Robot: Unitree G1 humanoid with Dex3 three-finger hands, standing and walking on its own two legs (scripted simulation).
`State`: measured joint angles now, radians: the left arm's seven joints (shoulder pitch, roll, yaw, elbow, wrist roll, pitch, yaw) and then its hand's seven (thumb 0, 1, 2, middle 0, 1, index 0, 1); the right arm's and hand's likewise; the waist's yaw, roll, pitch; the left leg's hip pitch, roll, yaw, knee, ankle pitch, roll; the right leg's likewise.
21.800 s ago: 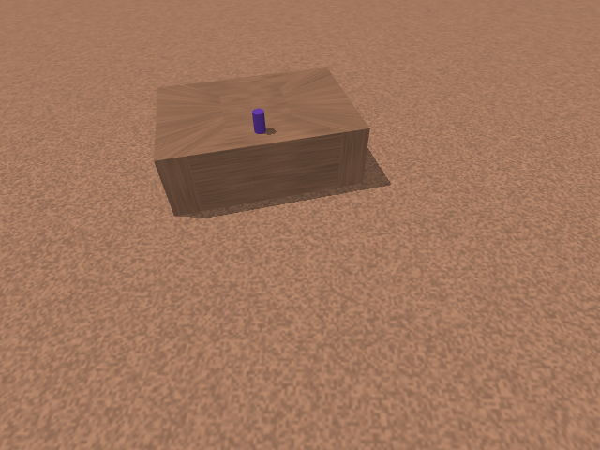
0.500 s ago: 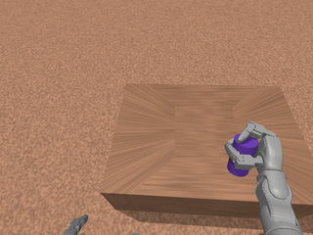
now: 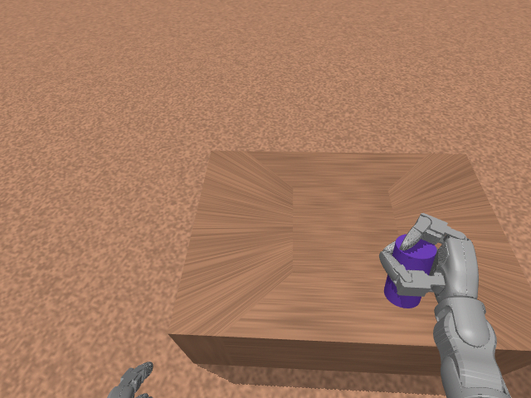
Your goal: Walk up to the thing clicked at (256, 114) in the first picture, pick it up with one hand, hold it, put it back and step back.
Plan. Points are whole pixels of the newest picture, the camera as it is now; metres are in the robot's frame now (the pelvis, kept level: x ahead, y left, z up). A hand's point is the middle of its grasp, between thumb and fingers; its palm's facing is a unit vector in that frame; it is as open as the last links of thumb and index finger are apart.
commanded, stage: hold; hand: right
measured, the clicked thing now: (408, 271) +0.32 -0.18 +0.02
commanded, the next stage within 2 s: none
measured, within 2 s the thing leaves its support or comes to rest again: neither
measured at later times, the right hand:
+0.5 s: hand (407, 256) +0.33 -0.17 +0.06, palm faces +0.11 +0.99 +0.00, open 5.7 cm
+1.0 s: hand (410, 258) +0.32 -0.17 +0.06, palm faces +0.12 +0.99 +0.00, open 5.7 cm
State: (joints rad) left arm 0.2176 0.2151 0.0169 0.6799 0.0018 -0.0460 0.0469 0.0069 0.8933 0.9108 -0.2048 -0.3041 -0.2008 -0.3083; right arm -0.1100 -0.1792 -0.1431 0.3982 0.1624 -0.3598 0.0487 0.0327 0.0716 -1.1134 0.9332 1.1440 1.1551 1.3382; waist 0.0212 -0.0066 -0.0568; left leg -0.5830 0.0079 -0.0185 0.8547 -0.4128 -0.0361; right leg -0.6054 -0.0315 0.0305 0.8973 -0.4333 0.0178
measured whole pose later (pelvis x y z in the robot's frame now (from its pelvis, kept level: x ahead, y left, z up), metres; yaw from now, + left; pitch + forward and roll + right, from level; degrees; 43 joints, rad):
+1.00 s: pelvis +0.00 +0.00 +0.01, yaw +0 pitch +6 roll +1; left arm 0.22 0.21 0.01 0.69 0.00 -0.06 0.06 0.01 0.90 0.91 -0.21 -0.31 -0.20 -0.31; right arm -0.09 -0.18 -0.14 0.37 0.16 -0.35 0.04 0.03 0.07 -1.11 0.93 1.14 1.16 1.34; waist 0.02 -0.01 -0.05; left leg -0.53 0.01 -0.01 0.81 -0.39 -0.03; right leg -0.55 -0.03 0.03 0.85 -0.41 0.02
